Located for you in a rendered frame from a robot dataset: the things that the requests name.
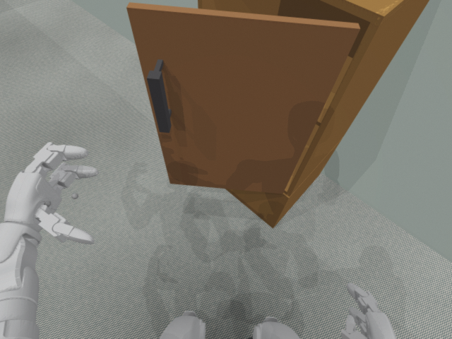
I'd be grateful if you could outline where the right robot hand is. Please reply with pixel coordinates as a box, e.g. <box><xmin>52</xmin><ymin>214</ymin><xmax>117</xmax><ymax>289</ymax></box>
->
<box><xmin>341</xmin><ymin>282</ymin><xmax>397</xmax><ymax>339</ymax></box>

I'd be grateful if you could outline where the robot left forearm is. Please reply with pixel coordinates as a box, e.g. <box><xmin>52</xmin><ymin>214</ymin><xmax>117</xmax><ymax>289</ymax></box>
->
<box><xmin>0</xmin><ymin>222</ymin><xmax>42</xmax><ymax>339</ymax></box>

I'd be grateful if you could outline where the cupboard door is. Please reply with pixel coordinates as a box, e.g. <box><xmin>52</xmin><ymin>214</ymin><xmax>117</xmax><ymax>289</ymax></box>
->
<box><xmin>126</xmin><ymin>2</ymin><xmax>360</xmax><ymax>194</ymax></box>

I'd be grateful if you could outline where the left robot hand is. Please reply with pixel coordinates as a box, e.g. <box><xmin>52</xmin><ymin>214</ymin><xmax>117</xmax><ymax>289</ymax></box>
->
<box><xmin>4</xmin><ymin>142</ymin><xmax>99</xmax><ymax>244</ymax></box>

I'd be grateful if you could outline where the robot left shin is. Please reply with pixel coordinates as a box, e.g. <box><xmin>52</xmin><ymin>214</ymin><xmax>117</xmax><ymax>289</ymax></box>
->
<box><xmin>183</xmin><ymin>311</ymin><xmax>197</xmax><ymax>317</ymax></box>

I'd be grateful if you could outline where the robot left thigh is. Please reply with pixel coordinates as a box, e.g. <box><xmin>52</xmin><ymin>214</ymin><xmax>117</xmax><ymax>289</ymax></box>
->
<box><xmin>159</xmin><ymin>316</ymin><xmax>206</xmax><ymax>339</ymax></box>

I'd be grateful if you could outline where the handle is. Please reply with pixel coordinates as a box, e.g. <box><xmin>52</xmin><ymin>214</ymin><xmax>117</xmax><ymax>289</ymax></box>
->
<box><xmin>147</xmin><ymin>59</ymin><xmax>172</xmax><ymax>133</ymax></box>

